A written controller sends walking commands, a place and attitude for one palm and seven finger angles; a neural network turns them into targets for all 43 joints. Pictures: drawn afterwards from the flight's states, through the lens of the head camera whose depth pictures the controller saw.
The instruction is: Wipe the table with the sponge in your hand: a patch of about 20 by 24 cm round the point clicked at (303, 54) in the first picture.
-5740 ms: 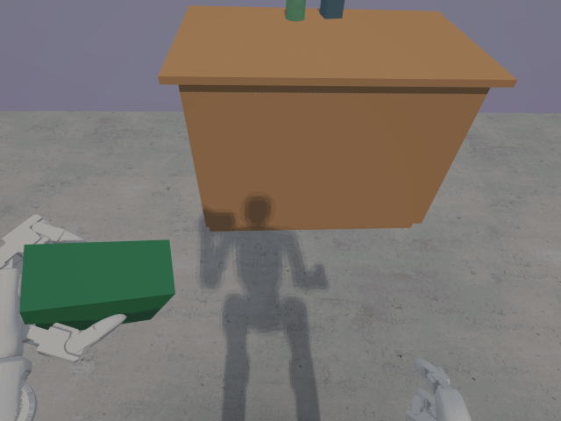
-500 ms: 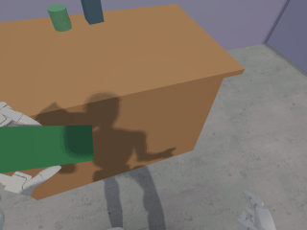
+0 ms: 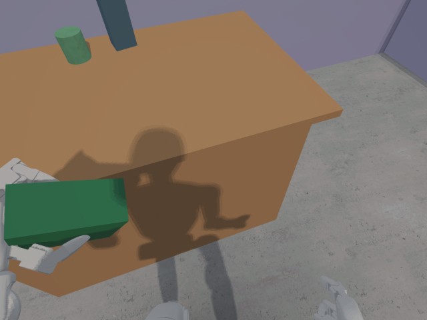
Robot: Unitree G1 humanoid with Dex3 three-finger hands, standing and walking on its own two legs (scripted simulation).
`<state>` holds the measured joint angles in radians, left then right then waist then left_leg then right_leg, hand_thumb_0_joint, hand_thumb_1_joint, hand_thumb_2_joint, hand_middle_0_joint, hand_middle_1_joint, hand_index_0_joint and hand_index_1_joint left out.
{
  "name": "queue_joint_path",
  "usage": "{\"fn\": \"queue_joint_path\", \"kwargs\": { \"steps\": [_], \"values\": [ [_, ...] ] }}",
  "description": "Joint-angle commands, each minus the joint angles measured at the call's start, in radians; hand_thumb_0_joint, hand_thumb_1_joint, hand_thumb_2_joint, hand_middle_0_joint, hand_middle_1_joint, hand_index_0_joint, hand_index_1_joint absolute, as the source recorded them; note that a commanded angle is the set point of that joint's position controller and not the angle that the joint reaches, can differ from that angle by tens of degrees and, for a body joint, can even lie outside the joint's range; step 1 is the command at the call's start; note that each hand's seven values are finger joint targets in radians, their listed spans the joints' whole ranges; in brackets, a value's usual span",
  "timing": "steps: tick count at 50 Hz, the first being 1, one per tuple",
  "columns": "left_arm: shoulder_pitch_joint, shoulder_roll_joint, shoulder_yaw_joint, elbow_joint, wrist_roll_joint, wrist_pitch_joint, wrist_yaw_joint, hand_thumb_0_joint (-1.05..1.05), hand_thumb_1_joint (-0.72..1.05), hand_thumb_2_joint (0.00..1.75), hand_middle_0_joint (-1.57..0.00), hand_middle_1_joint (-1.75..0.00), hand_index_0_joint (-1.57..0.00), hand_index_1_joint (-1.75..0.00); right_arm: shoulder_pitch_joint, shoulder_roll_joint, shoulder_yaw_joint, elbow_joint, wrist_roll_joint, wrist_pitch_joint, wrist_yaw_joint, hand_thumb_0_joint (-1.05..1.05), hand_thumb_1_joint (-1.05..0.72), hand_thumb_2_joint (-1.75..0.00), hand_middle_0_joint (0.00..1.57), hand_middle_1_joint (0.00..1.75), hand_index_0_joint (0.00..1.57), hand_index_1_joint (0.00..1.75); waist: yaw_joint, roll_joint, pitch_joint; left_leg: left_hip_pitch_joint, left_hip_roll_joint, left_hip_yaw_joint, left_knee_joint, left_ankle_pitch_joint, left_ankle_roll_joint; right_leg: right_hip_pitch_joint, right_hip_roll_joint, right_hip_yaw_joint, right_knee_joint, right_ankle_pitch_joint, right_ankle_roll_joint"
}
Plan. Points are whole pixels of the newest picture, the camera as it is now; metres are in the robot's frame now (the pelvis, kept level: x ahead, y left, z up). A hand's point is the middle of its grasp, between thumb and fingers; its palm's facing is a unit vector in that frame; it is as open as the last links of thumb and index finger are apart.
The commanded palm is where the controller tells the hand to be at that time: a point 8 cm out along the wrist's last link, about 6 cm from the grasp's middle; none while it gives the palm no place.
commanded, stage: take the last steps up to it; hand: left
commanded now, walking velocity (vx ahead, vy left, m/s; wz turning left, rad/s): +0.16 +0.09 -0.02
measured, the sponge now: (85, 214) +0.24 +0.19 +0.14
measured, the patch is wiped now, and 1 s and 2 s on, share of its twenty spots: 0.00 0.00 0.00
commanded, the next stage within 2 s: come to a stop and stand still in 0.14 s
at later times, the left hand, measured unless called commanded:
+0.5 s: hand (51, 194) +0.25 +0.24 +0.17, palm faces +0.38 -0.81 -0.45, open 10.1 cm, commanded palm +0.20 +0.28 +0.17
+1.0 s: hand (15, 193) +0.24 +0.27 +0.19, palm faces +0.47 -0.78 -0.40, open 10.1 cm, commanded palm +0.16 +0.27 +0.17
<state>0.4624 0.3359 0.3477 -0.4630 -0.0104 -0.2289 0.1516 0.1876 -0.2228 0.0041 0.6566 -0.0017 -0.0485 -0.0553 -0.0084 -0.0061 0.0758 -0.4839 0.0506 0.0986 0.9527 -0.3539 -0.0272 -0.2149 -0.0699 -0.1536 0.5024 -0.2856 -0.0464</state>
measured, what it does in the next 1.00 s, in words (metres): steps on the spot: left foot, then right foot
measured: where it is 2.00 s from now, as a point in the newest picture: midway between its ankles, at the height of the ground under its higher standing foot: outside the picture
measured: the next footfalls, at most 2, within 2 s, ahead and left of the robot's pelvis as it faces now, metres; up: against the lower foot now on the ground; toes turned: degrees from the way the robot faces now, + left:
left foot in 0.16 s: +0.08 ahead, +0.10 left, +0.00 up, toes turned -2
right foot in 0.48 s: +0.10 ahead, -0.08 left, +0.00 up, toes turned +0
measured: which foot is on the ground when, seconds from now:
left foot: up 0.00-0.14, down 0.16-1.00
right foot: down 0.00-0.16, up 0.18-0.46, down 0.48-1.00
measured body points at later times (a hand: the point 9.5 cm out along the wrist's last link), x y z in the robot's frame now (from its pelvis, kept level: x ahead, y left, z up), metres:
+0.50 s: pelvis +0.04 +0.00 -0.01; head +0.06 +0.00 +0.44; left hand +0.23 +0.28 +0.19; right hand +0.21 -0.18 -0.11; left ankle +0.09 +0.13 -0.74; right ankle +0.06 -0.09 -0.74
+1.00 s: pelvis -0.01 -0.01 -0.01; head +0.01 +0.00 +0.44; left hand +0.21 +0.31 +0.21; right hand +0.16 -0.24 -0.09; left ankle +0.04 +0.10 -0.74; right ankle +0.06 -0.09 -0.74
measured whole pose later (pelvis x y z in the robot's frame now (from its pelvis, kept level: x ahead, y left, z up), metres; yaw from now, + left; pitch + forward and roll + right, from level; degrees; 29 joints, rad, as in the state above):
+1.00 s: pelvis -0.01 -0.01 -0.01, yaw -3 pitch -3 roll -1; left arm 0.19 0.45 0.43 -0.29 -0.03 -0.25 0.10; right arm 0.22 -0.23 0.00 0.60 0.01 -0.14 -0.03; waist 0.07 0.00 0.09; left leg -0.27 0.01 0.01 0.57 -0.26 0.01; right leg -0.28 0.04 -0.11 0.48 -0.16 -0.07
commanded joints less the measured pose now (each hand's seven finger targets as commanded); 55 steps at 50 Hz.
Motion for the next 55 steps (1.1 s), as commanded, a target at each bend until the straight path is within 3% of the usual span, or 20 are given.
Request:
{"fn": "queue_joint_path", "kwargs": {
  "steps": [1,6,8,10,14,22,24,26,27,33,35,38,40,43,44,45,46,48,52,55],
  "values": [
    [0.024,0.211,0.154,-0.281,-0.016,-0.069,0.036,0.00,0.10,1.30,-1.20,-1.60,-1.20,-1.60,-0.081,-0.055,-0.038,-0.211,-0.001,-0.049,0.000,0.00,-0.90,-0.90,0.20,0.30,0.20,0.30,0.038,-0.145,-0.206,0.010,-0.009,0.058,-0.258,0.044,0.010,0.236,-0.234,0.173,-0.102,0.631,-0.088],
    [-0.027,0.214,0.152,-0.335,-0.022,-0.062,0.045,0.00,0.10,1.30,-1.20,-1.60,-1.20,-1.60,-0.041,-0.089,-0.069,-0.225,0.006,-0.044,-0.017,0.00,-0.90,-0.90,0.20,0.30,0.20,0.30,0.005,-0.018,-0.222,0.348,0.005,0.052,-0.538,0.239,0.032,0.065,-0.158,0.135,0.074,0.348,-0.015],
    [-0.064,0.209,0.135,-0.349,-0.025,-0.076,0.043,0.00,0.10,1.30,-1.20,-1.60,-1.20,-1.60,-0.037,-0.125,-0.083,-0.237,0.018,-0.048,-0.019,0.00,-0.90,-0.90,0.20,0.30,0.20,0.30,0.007,0.293,-0.236,0.538,0.296,-0.325,-0.579,0.474,0.173,-0.235,0.008,0.048,0.377,-0.262,0.058],
    [-0.047,0.241,0.155,-0.259,-0.014,-0.072,0.034,0.00,0.10,1.30,-1.20,-1.60,-1.20,-1.60,-0.045,-0.104,-0.061,-0.217,-0.001,-0.055,-0.017,0.00,-0.90,-0.90,0.20,0.30,0.20,0.30,-0.001,0.279,-0.181,0.402,0.378,-0.474,-0.665,0.327,0.260,-0.316,0.006,0.127,0.616,-0.334,0.053],
    [-0.034,0.188,0.108,-0.353,-0.017,-0.060,0.016,0.00,0.10,1.30,-1.20,-1.60,-1.20,-1.60,-0.050,-0.099,-0.057,-0.202,0.006,-0.072,-0.003,0.00,-0.90,-0.90,0.20,0.30,0.20,0.30,0.012,0.207,-0.180,0.344,0.254,-0.190,-0.617,0.469,0.187,-0.244,0.002,0.087,0.450,-0.158,0.077],
    [-0.042,0.177,0.115,-0.274,-0.028,-0.016,0.025,0.00,0.10,1.30,-1.20,-1.60,-1.20,-1.60,-0.045,-0.085,-0.026,-0.204,0.007,-0.093,-0.006,0.00,-0.90,-0.90,0.20,0.30,0.20,0.30,0.009,0.183,-0.185,0.235,0.215,-0.093,-0.564,0.301,0.093,0.053,0.048,0.040,-0.018,0.007,0.087],
    [-0.072,0.198,0.125,-0.247,-0.024,-0.018,0.025,0.00,0.10,1.30,-1.20,-1.60,-1.20,-1.60,-0.055,-0.067,-0.018,-0.208,0.008,-0.085,-0.008,0.00,-0.90,-0.90,0.20,0.30,0.20,0.30,0.001,0.069,-0.174,0.173,0.143,-0.049,-0.464,0.163,0.044,0.100,-0.025,0.147,-0.114,0.219,0.057],
    [-0.075,0.184,0.104,-0.209,-0.040,0.006,0.017,0.00,0.10,1.30,-1.20,-1.60,-1.20,-1.60,-0.041,-0.057,-0.023,-0.204,0.010,-0.078,-0.003,0.00,-0.90,-0.90,0.20,0.30,0.20,0.30,0.002,-0.200,-0.161,0.169,-0.007,-0.009,-0.273,-0.018,-0.004,-0.011,-0.185,0.381,-0.197,0.231,-0.032],
    [-0.070,0.193,0.112,-0.204,-0.041,0.012,0.018,0.00,0.10,1.30,-1.20,-1.60,-1.20,-1.60,-0.060,-0.054,-0.019,-0.200,0.009,-0.073,-0.003,0.00,-0.90,-0.90,0.20,0.30,0.20,0.30,0.010,-0.212,-0.147,0.141,-0.017,-0.044,-0.179,-0.072,0.000,-0.020,-0.225,0.418,-0.221,0.254,-0.068],
    [-0.051,0.197,0.126,-0.278,-0.027,-0.009,0.034,0.00,0.10,1.30,-1.20,-1.60,-1.20,-1.60,-0.095,-0.048,-0.005,-0.201,0.005,-0.056,-0.017,0.00,-0.90,-0.90,0.20,0.30,0.20,0.30,0.013,-0.099,-0.203,0.135,-0.023,-0.058,-0.326,-0.007,0.005,0.147,-0.184,0.245,-0.103,0.517,-0.065],
    [0.008,0.201,0.137,-0.269,-0.029,-0.011,0.036,0.00,0.10,1.30,-1.20,-1.60,-1.20,-1.60,-0.066,-0.059,-0.015,-0.206,0.001,-0.047,-0.019,0.00,-0.90,-0.90,0.20,0.30,0.20,0.30,0.011,-0.060,-0.225,0.240,-0.023,-0.050,-0.487,0.147,0.009,0.138,-0.137,0.222,-0.071,0.448,-0.025],
    [0.019,0.191,0.115,-0.297,-0.032,-0.019,0.031,0.00,0.10,1.30,-1.20,-1.60,-1.20,-1.60,-0.070,-0.105,-0.042,-0.231,0.012,-0.042,-0.023,0.00,-0.90,-0.90,0.20,0.30,0.20,0.30,0.024,0.089,-0.210,0.315,0.131,-0.164,-0.556,0.404,0.044,0.053,-0.031,0.182,-0.042,0.184,0.034],
    [0.001,0.191,0.110,-0.298,-0.023,-0.029,0.029,0.00,0.10,1.30,-1.20,-1.60,-1.20,-1.60,-0.085,-0.089,-0.018,-0.226,0.001,-0.040,-0.024,0.00,-0.90,-0.90,0.20,0.30,0.20,0.30,0.022,0.246,-0.142,0.170,0.188,-0.232,-0.630,0.356,0.080,0.070,0.013,0.129,0.029,0.066,0.056],
    [-0.069,0.184,0.094,-0.302,-0.015,-0.037,0.023,0.00,0.10,1.30,-1.20,-1.60,-1.20,-1.60,-0.071,-0.098,-0.030,-0.224,0.006,-0.057,-0.026,0.00,-0.90,-0.90,0.20,0.30,0.20,0.30,0.023,0.168,-0.131,0.110,0.158,-0.180,-0.604,0.232,0.069,0.106,0.015,0.136,0.006,0.085,0.057],
    [-1.027,0.963,0.675,-0.322,0.121,-0.127,0.005,0.00,0.10,1.30,-1.20,-1.60,-1.20,-1.60,0.109,-0.136,-0.075,-0.172,-0.047,-0.144,-0.021,0.00,-0.90,-0.90,0.20,0.30,0.20,0.30,0.080,0.015,-0.003,0.007,0.072,-0.062,-0.364,0.215,0.083,-0.018,-0.047,0.300,-0.165,0.188,0.075],
    [-0.490,0.342,0.236,0.197,0.009,-0.060,-0.049,0.00,0.10,1.30,-1.20,-1.60,-1.20,-1.60,0.033,-0.022,-0.033,-0.146,-0.005,-0.141,-0.003,0.00,-0.90,-0.90,0.20,0.30,0.20,0.30,0.032,-0.041,-0.160,0.165,-0.068,-0.085,-0.304,0.087,0.038,-0.040,-0.138,0.389,-0.188,0.202,-0.042],
    [-0.402,0.266,0.159,0.123,-0.003,-0.078,-0.065,0.00,0.10,1.30,-1.20,-1.60,-1.20,-1.60,0.044,-0.088,-0.048,-0.218,0.011,-0.158,-0.001,0.00,-0.90,-0.90,0.20,0.30,0.20,0.30,0.067,-0.038,-0.125,0.184,-0.067,-0.049,-0.296,0.041,0.030,-0.007,-0.160,0.475,-0.272,0.247,0.014],
    [-0.235,0.121,0.031,0.024,-0.052,-0.091,-0.055,0.00,0.10,1.30,-1.20,-1.60,-1.20,-1.60,0.015,-0.074,-0.036,-0.211,0.032,-0.168,0.029,0.00,-0.90,-0.90,0.20,0.30,0.20,0.30,0.048,0.016,-0.206,0.233,-0.050,-0.084,-0.422,0.045,0.045,0.107,-0.175,0.375,-0.225,0.149,0.000],
    [-0.139,0.182,0.047,-0.129,-0.048,-0.071,-0.039,0.00,0.10,1.30,-1.20,-1.60,-1.20,-1.60,-0.033,-0.095,-0.028,-0.223,0.014,-0.165,0.032,0.00,-0.90,-0.90,0.20,0.30,0.20,0.30,0.058,-0.101,-0.135,0.269,-0.047,-0.100,-0.527,-0.020,0.057,-0.048,-0.072,0.276,-0.280,-0.320,0.030],
    [-0.178,0.232,0.114,-0.157,-0.031,-0.065,-0.029,0.00,0.10,1.30,-1.20,-1.60,-1.20,-1.60,-0.063,-0.105,-0.015,-0.239,0.011,-0.166,0.022,0.00,-0.90,-0.90,0.20,0.30,0.20,0.30,0.047,0.027,-0.086,0.136,0.017,-0.184,-0.671,-0.101,0.078,0.021,0.016,0.191,-0.139,-0.229,0.037]
  ]
}}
